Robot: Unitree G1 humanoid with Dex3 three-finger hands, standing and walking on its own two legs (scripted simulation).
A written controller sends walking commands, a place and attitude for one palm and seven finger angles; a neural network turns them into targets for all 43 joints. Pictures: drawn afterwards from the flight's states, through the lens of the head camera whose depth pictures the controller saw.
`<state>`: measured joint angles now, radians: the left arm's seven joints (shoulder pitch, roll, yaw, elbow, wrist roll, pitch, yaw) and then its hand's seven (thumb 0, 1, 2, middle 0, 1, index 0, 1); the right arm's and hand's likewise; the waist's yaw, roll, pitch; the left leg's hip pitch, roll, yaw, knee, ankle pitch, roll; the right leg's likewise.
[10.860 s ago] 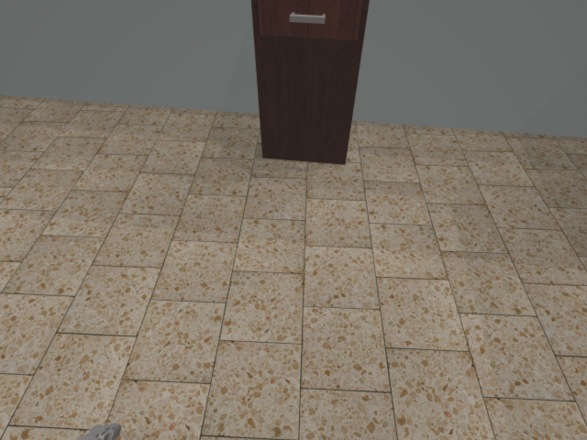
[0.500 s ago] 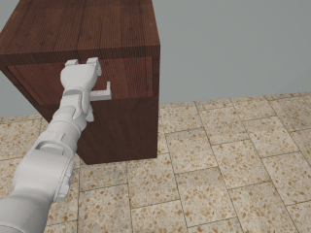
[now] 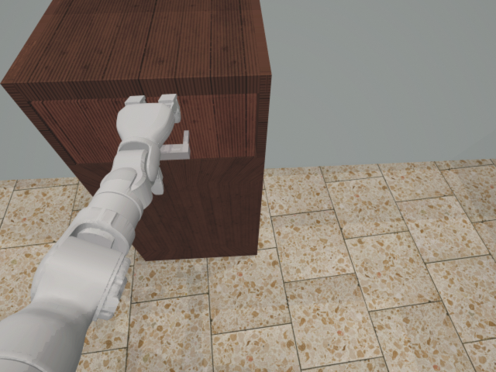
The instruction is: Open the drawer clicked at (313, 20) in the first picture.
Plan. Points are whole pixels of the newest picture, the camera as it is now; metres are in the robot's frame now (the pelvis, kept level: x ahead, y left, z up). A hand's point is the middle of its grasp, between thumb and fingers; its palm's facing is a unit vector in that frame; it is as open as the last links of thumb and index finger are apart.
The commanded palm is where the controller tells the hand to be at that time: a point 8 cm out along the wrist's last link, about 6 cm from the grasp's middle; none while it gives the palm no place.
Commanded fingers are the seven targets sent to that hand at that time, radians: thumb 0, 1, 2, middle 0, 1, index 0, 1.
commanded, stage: move the hooked fingers above the handle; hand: left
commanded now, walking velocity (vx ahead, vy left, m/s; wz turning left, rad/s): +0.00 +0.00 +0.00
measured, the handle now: (155, 144) +0.55 +0.16 +0.00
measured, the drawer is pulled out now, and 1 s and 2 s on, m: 0.00 0.00 0.00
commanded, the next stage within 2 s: lower the fingers behind the handle in 1.88 s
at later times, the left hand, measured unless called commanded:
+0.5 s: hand (159, 145) +0.50 +0.13 +0.05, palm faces -0.03 -0.06 -1.00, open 13.8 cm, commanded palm +0.48 +0.15 +0.11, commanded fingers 0.00 -0.50 0.30 -0.30 -1.20 -0.30 -1.20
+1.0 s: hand (145, 147) +0.49 +0.15 +0.06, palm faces +0.00 -0.03 -1.00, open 13.8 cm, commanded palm +0.48 +0.16 +0.11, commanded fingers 0.00 -0.50 0.30 -0.30 -1.20 -0.30 -1.20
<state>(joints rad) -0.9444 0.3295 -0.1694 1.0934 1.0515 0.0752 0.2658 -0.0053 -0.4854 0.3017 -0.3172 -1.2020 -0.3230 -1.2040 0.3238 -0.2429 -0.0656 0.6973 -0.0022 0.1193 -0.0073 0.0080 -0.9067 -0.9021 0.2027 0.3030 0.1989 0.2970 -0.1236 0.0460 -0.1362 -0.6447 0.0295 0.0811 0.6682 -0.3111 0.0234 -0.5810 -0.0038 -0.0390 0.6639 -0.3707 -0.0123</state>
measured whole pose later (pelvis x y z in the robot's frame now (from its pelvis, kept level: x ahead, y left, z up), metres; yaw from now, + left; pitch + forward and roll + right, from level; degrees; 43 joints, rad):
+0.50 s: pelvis +0.01 -0.01 +0.00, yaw +0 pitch +17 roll +0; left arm -0.87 0.35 -0.14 1.00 1.06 0.00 0.27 -0.01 -0.48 0.30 -0.32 -1.20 -0.32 -1.20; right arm 0.36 -0.25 -0.08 0.72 -0.01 0.13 -0.01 0.01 -0.91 -0.90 0.20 0.30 0.20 0.30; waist -0.12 0.05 -0.14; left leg -0.63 0.03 0.07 0.66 -0.32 0.01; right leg -0.57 0.00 -0.04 0.65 -0.38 -0.02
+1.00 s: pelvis +0.00 +0.00 +0.00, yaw +0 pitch +16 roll +0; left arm -0.88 0.36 -0.12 1.04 1.07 0.04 0.31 0.00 -0.49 0.30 -0.32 -1.20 -0.32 -1.20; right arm 0.32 -0.25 -0.07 0.70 0.00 0.13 -0.01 0.01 -0.91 -0.90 0.20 0.30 0.20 0.30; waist -0.12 0.05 -0.14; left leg -0.64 0.03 0.07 0.68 -0.32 0.02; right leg -0.58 0.00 -0.04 0.67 -0.38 -0.02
